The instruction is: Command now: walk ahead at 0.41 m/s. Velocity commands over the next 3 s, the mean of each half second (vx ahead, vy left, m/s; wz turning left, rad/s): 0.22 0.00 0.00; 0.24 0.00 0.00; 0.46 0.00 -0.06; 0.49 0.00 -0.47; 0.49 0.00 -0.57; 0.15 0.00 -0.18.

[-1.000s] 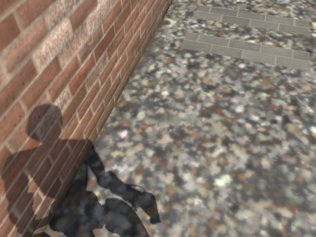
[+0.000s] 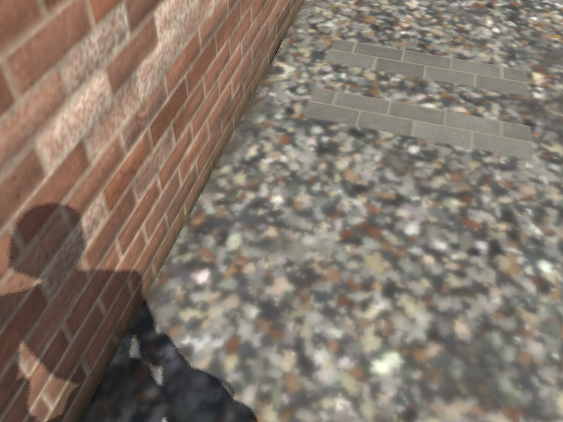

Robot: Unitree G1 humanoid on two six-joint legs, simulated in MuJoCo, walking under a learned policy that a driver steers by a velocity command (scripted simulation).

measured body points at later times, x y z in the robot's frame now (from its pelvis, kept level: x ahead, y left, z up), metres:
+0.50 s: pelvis +0.16 -0.05 +0.00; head +0.20 -0.06 +0.45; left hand +0.29 +0.19 -0.13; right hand +0.21 -0.31 -0.15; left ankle +0.15 +0.10 -0.69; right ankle +0.26 -0.13 -0.73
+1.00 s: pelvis +0.27 -0.09 +0.00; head +0.27 -0.10 +0.45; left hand +0.36 +0.18 -0.12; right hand +0.28 -0.36 -0.14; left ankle +0.21 +0.07 -0.69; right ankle +0.26 -0.18 -0.73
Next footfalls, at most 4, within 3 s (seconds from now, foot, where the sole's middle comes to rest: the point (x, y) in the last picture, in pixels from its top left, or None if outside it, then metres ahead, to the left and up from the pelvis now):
0.28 right None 0.30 -0.13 -0.77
0.62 left None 0.25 0.09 -0.77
0.94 right None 0.30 -0.18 -0.77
1.36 left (266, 394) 0.60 0.03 -0.77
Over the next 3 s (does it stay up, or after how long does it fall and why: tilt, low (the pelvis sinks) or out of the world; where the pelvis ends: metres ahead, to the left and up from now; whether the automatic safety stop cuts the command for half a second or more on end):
stays up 1.11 -0.39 0.00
